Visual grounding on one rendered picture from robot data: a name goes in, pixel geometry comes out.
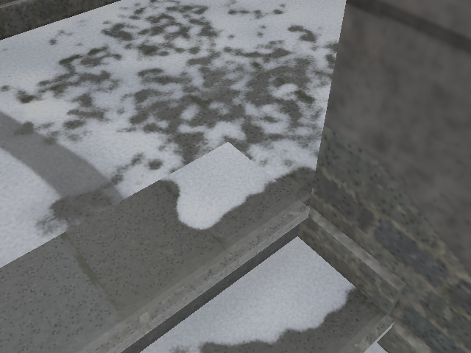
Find stairs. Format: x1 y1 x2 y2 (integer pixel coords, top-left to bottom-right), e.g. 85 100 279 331
121 224 388 353

